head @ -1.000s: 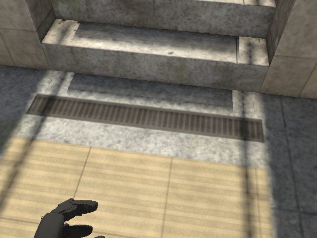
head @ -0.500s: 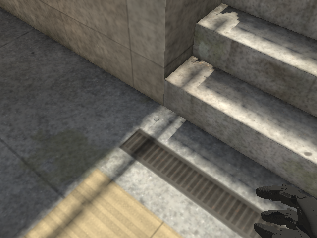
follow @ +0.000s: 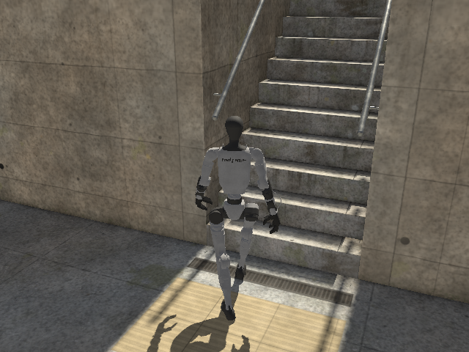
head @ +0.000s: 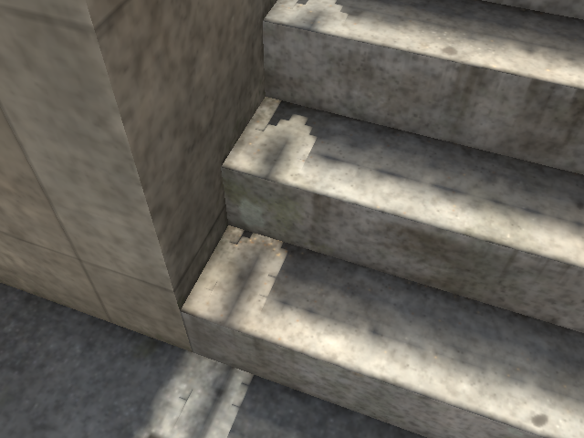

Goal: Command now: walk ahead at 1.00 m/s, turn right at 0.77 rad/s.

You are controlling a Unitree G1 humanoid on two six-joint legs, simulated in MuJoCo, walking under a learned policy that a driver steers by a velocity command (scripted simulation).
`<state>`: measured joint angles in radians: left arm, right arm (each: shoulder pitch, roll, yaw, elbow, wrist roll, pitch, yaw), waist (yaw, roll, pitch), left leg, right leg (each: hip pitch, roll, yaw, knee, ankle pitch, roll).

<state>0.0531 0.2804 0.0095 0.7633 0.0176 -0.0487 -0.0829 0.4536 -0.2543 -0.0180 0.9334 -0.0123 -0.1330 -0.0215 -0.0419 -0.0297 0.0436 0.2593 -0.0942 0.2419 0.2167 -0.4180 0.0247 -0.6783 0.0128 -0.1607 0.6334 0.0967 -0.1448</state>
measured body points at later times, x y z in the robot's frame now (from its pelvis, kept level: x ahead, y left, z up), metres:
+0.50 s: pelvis +0.35 +0.00 +0.02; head +0.40 -0.02 +0.46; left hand +0.66 +0.16 -0.06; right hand +0.36 -0.29 -0.09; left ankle +0.45 +0.15 -0.71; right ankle +0.29 -0.06 -0.54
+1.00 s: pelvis +0.43 -0.20 +0.13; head +0.46 -0.25 +0.57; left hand +0.72 -0.21 +0.03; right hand +0.35 -0.48 +0.02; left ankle +0.50 -0.06 -0.37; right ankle +0.46 -0.34 -0.52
